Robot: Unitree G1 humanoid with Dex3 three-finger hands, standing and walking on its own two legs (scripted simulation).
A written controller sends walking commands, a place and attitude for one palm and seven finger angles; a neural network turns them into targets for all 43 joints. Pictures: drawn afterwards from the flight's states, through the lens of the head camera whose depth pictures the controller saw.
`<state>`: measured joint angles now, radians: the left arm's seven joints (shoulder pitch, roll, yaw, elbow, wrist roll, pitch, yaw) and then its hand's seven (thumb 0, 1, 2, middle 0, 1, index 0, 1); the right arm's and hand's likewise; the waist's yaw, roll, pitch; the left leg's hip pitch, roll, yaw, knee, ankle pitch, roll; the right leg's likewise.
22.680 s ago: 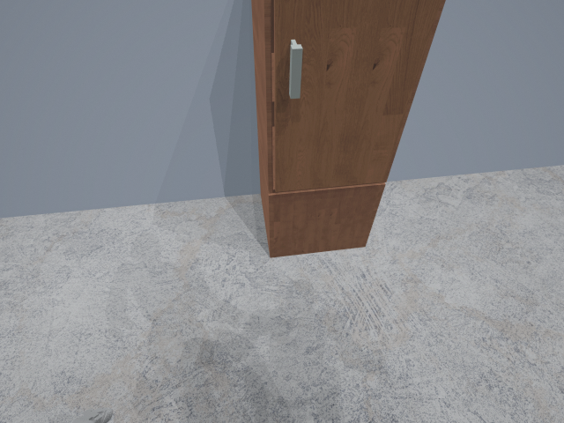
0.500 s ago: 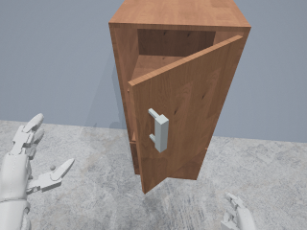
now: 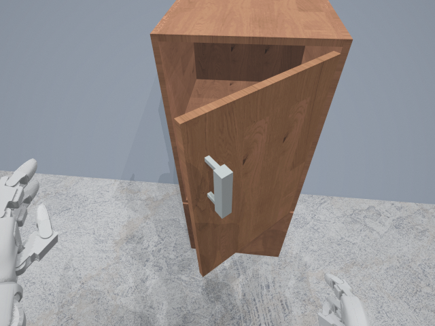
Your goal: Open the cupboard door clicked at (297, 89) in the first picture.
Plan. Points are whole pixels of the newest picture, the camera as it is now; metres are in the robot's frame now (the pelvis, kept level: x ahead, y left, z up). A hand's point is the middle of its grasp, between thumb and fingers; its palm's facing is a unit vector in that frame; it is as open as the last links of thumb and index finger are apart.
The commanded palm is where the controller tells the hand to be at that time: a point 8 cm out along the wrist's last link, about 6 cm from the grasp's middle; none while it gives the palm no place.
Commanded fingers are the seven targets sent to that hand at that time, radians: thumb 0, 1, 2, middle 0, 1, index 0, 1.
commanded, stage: draw the hand back to the body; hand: left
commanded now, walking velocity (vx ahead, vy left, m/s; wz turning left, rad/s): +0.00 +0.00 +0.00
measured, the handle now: (216, 186) +0.35 +0.05 +0.09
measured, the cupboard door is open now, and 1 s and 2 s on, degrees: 43 43 43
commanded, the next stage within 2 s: step back with the hand held close in 0.06 s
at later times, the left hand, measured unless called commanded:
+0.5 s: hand (48, 249) +0.17 +0.26 +0.14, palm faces +0.33 -0.80 -0.51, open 7.4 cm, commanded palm +0.12 +0.30 +0.17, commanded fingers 0.00 0.90 0.90 -0.20 -0.30 -0.20 -0.30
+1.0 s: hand out of the picture +0.05 +0.30 +0.15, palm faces +0.50 -0.76 -0.42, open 7.4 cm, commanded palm -0.01 +0.34 +0.17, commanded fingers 0.00 0.90 0.90 -0.20 -0.30 -0.20 -0.30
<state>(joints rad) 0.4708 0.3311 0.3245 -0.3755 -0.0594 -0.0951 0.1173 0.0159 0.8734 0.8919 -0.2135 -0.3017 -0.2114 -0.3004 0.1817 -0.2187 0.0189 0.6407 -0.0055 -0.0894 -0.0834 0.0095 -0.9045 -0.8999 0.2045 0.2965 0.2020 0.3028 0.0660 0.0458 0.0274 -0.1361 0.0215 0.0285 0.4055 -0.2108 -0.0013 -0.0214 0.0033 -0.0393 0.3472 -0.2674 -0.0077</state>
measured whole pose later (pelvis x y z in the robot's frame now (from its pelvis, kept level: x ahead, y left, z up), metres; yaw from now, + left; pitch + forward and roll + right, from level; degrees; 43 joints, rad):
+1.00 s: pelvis -0.13 +0.03 -0.02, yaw +3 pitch -2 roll -3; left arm 0.54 0.38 0.42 -0.56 -0.03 -0.22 0.17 0.02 0.89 0.90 -0.22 -0.30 -0.22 -0.30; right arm 0.22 -0.22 0.01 0.62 -0.01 -0.08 -0.08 0.01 -0.90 -0.90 0.21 0.30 0.20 0.30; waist 0.02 0.02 0.06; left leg -0.50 0.00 0.00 0.67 -0.29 0.02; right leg -0.35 0.01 -0.02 0.57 -0.18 0.02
